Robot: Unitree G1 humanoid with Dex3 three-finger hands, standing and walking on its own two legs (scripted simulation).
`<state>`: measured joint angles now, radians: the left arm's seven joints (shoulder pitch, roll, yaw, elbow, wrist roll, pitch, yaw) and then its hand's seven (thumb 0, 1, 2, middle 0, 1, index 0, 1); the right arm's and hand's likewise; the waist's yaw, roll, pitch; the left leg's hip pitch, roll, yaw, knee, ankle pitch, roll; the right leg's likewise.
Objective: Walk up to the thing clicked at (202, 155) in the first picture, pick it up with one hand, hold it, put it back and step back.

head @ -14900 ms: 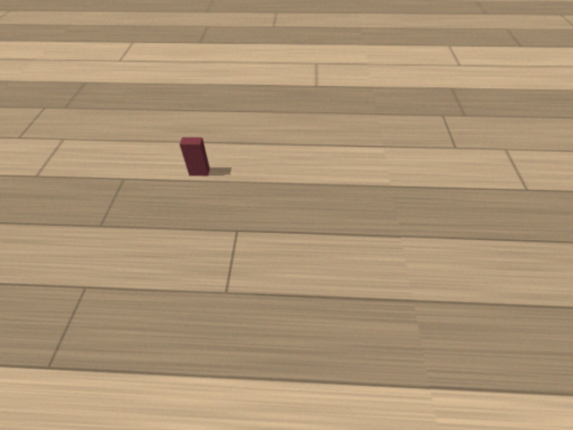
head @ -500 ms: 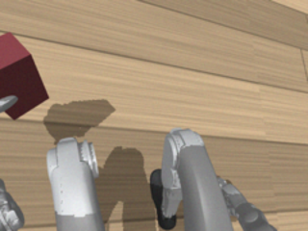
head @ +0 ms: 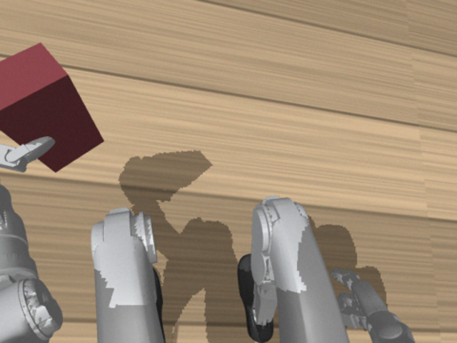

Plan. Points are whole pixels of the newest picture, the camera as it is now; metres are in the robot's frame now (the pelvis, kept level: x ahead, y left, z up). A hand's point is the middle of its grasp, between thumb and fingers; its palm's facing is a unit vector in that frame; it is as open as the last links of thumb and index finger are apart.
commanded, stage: hold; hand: left
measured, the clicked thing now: (49, 119) +0.46 +0.27 -0.04
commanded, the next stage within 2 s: none
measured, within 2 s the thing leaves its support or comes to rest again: neither
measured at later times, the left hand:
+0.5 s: hand out of the picture +0.41 +0.31 +0.08, palm faces +0.35 -0.94 -0.04, open 9.7 cm
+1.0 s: hand out of the picture +0.39 +0.27 +0.27, palm faces +0.35 -0.94 -0.03, open 9.7 cm
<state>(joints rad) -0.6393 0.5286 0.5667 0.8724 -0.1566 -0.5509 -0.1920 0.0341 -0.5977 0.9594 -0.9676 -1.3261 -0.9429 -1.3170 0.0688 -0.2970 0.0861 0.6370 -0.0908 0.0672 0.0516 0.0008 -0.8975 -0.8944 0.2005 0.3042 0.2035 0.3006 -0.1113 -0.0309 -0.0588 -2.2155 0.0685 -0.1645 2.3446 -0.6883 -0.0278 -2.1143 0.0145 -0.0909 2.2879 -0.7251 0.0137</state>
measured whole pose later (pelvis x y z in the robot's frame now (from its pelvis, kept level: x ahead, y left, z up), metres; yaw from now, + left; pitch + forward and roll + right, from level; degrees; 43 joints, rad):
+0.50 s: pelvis +0.00 +0.00 +0.07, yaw +3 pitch +33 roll -5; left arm -0.49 0.40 0.49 0.62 -0.17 -0.42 -0.16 0.03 -0.61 0.99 -0.95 -1.38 -0.92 -1.37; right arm 0.11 -0.26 0.01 0.61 -0.02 0.05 0.01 0.00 -0.92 -0.90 0.20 0.30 0.20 0.30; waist -0.06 0.00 -0.16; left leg -2.02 0.07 -0.10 2.10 -0.67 -0.01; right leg -1.93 0.00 -0.06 2.06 -0.71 0.02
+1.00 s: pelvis +0.04 +0.01 +0.23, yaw +6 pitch +26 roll -4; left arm -0.20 0.25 0.28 0.27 -0.17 -0.26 0.01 0.03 -0.61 0.98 -0.96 -1.35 -0.94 -1.34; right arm 0.15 -0.22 -0.01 0.59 0.03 0.00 -0.04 0.01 -0.91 -0.89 0.20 0.30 0.20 0.30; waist -0.04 0.03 -0.17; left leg -1.42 0.07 -0.05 1.58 -0.61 -0.01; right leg -1.35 -0.01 -0.05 1.54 -0.64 0.02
